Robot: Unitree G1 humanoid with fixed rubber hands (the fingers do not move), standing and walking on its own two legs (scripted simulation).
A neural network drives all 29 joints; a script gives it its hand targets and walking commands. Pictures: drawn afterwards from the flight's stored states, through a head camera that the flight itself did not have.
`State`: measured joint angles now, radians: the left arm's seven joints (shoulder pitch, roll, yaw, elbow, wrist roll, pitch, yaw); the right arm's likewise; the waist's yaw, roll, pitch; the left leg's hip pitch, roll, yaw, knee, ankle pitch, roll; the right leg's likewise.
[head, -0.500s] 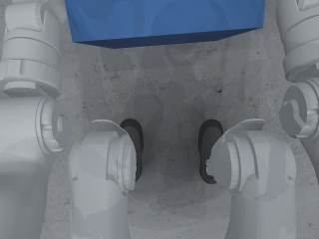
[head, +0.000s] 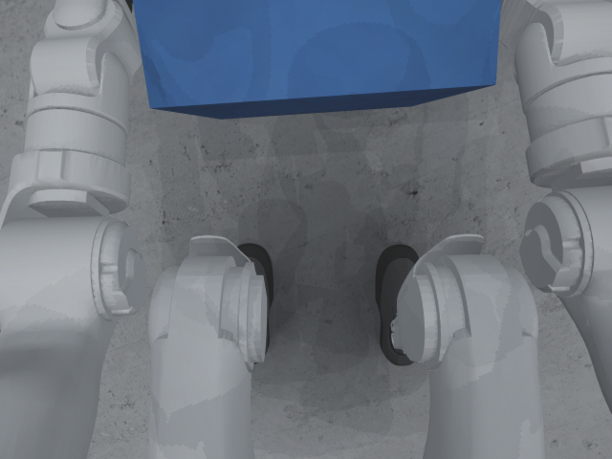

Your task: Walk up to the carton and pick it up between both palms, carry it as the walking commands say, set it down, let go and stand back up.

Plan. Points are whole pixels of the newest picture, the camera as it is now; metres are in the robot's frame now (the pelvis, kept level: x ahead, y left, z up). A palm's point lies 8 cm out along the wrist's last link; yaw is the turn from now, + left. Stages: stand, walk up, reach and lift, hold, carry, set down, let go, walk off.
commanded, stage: reach and lift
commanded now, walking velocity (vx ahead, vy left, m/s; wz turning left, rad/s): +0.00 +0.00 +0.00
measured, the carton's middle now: out of the picture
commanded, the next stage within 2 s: none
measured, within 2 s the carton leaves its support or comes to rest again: neither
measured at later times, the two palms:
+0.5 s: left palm out of the picture +0.55 +0.21 -0.09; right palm out of the picture +0.57 -0.16 -0.09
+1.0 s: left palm out of the picture +0.53 +0.20 -0.01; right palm out of the picture +0.55 -0.16 -0.01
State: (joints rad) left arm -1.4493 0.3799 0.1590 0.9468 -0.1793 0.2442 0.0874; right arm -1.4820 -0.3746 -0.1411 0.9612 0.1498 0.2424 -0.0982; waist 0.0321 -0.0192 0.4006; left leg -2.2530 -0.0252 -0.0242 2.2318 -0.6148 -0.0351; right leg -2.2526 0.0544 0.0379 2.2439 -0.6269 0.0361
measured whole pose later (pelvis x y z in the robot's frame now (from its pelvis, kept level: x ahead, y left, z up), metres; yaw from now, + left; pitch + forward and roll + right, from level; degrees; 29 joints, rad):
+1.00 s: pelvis +0.00 +0.00 +0.09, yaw +0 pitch +48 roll +0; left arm -1.26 0.23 0.42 0.75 0.07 0.39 0.00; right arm -1.29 -0.21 -0.39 0.77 -0.09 0.37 -0.02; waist 0.03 -0.02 0.01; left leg -2.18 -0.06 -0.06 1.86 -0.52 -0.05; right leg -2.17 0.08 0.05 1.87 -0.53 0.04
